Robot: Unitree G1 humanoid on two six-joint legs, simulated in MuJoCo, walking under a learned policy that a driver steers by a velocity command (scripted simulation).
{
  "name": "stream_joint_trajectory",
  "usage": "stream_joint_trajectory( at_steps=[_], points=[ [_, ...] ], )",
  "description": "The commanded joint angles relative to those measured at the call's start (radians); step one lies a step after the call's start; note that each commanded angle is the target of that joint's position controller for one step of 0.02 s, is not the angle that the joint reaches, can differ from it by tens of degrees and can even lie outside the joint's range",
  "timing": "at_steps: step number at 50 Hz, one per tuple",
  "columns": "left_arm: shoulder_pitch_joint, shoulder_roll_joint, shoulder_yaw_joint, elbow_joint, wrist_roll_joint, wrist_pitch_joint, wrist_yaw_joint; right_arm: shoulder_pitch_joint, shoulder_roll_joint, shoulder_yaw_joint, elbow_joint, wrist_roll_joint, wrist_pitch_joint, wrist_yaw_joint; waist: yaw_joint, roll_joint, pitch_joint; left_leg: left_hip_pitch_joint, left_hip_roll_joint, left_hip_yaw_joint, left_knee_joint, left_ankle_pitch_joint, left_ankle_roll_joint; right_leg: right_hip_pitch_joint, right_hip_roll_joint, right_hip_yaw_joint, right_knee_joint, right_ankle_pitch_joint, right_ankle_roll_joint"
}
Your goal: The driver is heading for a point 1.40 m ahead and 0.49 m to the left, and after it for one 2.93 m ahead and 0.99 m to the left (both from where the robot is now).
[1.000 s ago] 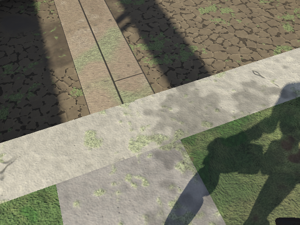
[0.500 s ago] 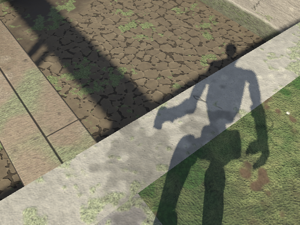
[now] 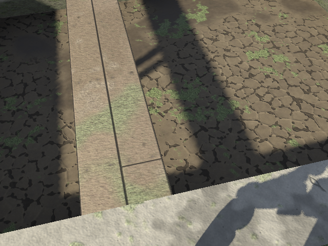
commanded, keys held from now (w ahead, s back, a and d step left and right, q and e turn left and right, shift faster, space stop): w+q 0.42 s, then q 0.28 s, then no key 0.08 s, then w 0.22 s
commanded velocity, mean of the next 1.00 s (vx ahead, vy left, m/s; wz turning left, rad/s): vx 0.36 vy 0.00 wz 0.51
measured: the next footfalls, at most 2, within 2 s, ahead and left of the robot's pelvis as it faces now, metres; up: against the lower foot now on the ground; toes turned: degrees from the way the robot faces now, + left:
left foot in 0.16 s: +0.26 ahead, +0.14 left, +0.00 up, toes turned +9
right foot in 0.58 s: +0.51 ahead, +0.05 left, +0.00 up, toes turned +17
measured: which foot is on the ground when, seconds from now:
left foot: up 0.00-0.14, down 0.16-0.58, up 0.60-1.00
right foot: down 0.00-0.18, up 0.20-0.56, down 0.58-1.00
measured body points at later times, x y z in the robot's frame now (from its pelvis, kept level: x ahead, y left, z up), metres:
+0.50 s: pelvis +0.28 +0.06 -0.01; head +0.29 +0.09 +0.44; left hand +0.45 +0.36 -0.05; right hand +0.42 -0.20 -0.12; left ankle +0.22 +0.13 -0.74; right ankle +0.44 +0.01 -0.71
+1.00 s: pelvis +0.48 +0.11 +0.00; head +0.53 +0.12 +0.45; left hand +0.40 +0.35 -0.12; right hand +0.79 +0.12 -0.07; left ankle +0.53 +0.26 -0.69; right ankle +0.47 +0.04 -0.74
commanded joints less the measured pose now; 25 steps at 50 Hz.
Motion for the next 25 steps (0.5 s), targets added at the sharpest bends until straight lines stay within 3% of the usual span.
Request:
stream_joint_trajectory(
  at_steps=[1, 4, 5, 6, 7, 8, 9, 10, 11, 12, 13, 14, 15, 16, 19, 20, 22, 25],
  points=[
    [-0.069, 0.161, 0.034, -0.062, -0.008, -0.013, 0.008, -0.080, -0.009, 0.011, -0.088, -0.001, -0.009, 0.017, -0.012, -0.092, 0.053, 0.010, 0.005, 0.029, -0.122, 0.075, 0.024, -0.027, -0.281, 0.070, -0.089, 0.349, -0.145],
    [-0.040, 0.186, 0.043, -0.045, -0.023, 0.016, 0.015, -0.130, -0.009, 0.009, -0.128, -0.008, -0.002, 0.031, -0.010, -0.092, 0.053, 0.020, -0.027, 0.082, -0.184, 0.005, 0.063, 0.061, -0.300, 0.022, -0.004, 0.504, -0.122],
    [-0.046, 0.201, 0.046, -0.047, -0.023, 0.025, 0.018, -0.112, -0.026, 0.001, -0.130, -0.012, 0.001, 0.031, -0.033, -0.107, 0.033, 0.088, -0.060, 0.114, -0.180, -0.043, 0.083, 0.061, -0.298, 0.001, 0.057, 0.676, -0.111],
    [-0.057, 0.219, 0.050, -0.053, -0.029, 0.036, 0.023, -0.053, -0.048, -0.012, -0.121, -0.016, 0.005, 0.029, -0.068, -0.139, -0.007, 0.172, -0.101, 0.146, -0.176, -0.109, 0.104, 0.070, -0.292, -0.016, 0.149, 0.864, -0.099],
    [-0.066, 0.230, 0.053, -0.055, -0.036, 0.044, 0.027, 0.066, -0.083, -0.035, -0.099, -0.009, 0.011, 0.024, -0.142, -0.143, -0.073, 0.328, -0.145, 0.169, -0.210, -0.118, 0.134, 0.053, -0.270, -0.040, 0.314, 0.967, -0.078],
    [-0.064, 0.213, 0.045, -0.055, -0.039, 0.035, 0.026, 0.217, -0.149, -0.070, -0.055, -0.003, 0.017, 0.007, -0.216, -0.118, -0.156, 0.583, -0.167, 0.144, -0.260, -0.034, 0.172, -0.076, -0.236, -0.057, 0.532, 0.873, -0.039],
    [-0.032, 0.115, 0.014, -0.079, 0.005, 0.026, 0.028, 0.292, -0.245, -0.091, -0.042, 0.015, 0.028, -0.017, -0.202, 0.108, -0.233, 0.844, 0.034, -0.164, -0.286, 0.158, 0.249, -0.350, -0.150, -0.052, 0.871, 0.169, 0.017],
    [-0.065, 0.167, 0.002, -0.240, -0.098, 0.005, 0.004, 0.311, -0.238, -0.075, 0.010, 0.119, -0.012, 0.081, -0.137, 0.058, -0.449, 1.208, 0.230, -0.677, -0.470, -0.452, 0.283, -0.673, 0.033, 0.018, 1.087, -0.568, 0.015],
    [-0.071, 0.166, 0.012, -0.169, -0.092, -0.003, -0.004, 0.325, -0.170, -0.056, 0.032, 0.112, -0.051, 0.123, -0.171, -0.009, -0.404, 1.155, 0.230, -0.676, -0.556, -0.622, 0.282, -0.775, -0.015, 0.105, 1.081, -0.475, 0.028],
    [-0.111, 0.184, 0.023, -0.161, -0.062, -0.027, -0.001, 0.275, -0.133, -0.031, 0.048, 0.053, -0.073, 0.127, -0.143, -0.007, -0.229, 0.969, 0.182, -0.568, -0.575, -0.508, 0.281, -0.755, -0.034, 0.092, 1.042, -0.365, 0.025],
    [-0.184, 0.161, 0.016, -0.174, -0.033, -0.049, 0.002, 0.178, -0.132, -0.035, 0.042, 0.019, -0.097, 0.122, -0.127, -0.001, -0.128, 0.812, 0.134, -0.450, -0.574, -0.351, 0.298, -0.704, -0.060, 0.104, 1.023, -0.301, 0.020],
    [-0.218, 0.137, 0.004, -0.181, -0.010, -0.063, 0.005, 0.080, -0.112, -0.029, 0.041, -0.010, -0.103, 0.102, -0.089, 0.010, -0.031, 0.619, 0.085, -0.334, -0.566, -0.224, 0.275, -0.645, -0.092, 0.099, 0.990, -0.249, 0.018],
    [-0.223, 0.139, 0.005, -0.178, -0.009, -0.082, 0.011, 0.030, -0.107, -0.021, 0.041, -0.005, -0.090, 0.080, -0.042, -0.003, 0.024, 0.469, 0.068, -0.320, -0.593, -0.160, 0.263, -0.595, -0.097, 0.089, 0.963, -0.237, 0.020],
    [-0.204, 0.136, 0.005, -0.177, -0.011, -0.094, 0.014, 0.031, -0.096, -0.011, 0.050, -0.001, -0.076, 0.068, -0.019, -0.012, -0.001, 0.423, 0.057, -0.304, -0.600, -0.144, 0.264, -0.545, -0.108, 0.090, 0.914, -0.238, 0.019],
    [-0.247, 0.093, -0.016, -0.231, -0.028, -0.128, 0.000, 0.061, -0.110, -0.003, 0.086, 0.002, -0.037, 0.048, -0.006, 0.013, -0.057, 0.354, 0.004, -0.249, -0.605, -0.154, 0.268, -0.453, -0.085, 0.032, 0.755, -0.168, 0.034],
    [-0.291, 0.086, -0.022, -0.260, -0.022, -0.132, -0.008, 0.043, -0.114, -0.003, 0.083, 0.001, -0.030, 0.047, -0.007, 0.042, -0.051, 0.304, -0.019, -0.231, -0.610, -0.193, 0.261, -0.424, -0.068, 0.004, 0.698, -0.109, 0.037],
    [-0.380, 0.060, -0.042, -0.289, -0.041, -0.131, -0.016, 0.064, -0.118, -0.005, 0.095, -0.009, -0.022, 0.043, -0.040, 0.066, -0.012, 0.274, -0.053, -0.215, -0.587, -0.213, 0.243, -0.383, -0.032, -0.024, 0.562, 0.002, 0.039],
    [-0.350, 0.056, -0.063, -0.285, -0.028, -0.095, -0.018, 0.085, -0.151, -0.022, 0.086, -0.028, -0.028, -0.009, -0.064, 0.088, -0.011, 0.398, -0.072, -0.258, -0.429, 0.016, 0.200, -0.324, 0.037, 0.000, 0.382, 0.053, 0.037]
  ],
)
Velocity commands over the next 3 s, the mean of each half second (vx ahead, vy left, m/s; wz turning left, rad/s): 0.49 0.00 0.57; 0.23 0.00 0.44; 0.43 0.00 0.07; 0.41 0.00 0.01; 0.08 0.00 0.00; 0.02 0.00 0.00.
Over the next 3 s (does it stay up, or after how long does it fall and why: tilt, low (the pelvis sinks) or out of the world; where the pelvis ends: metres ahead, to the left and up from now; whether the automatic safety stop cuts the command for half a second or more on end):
stays up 1.06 0.38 0.00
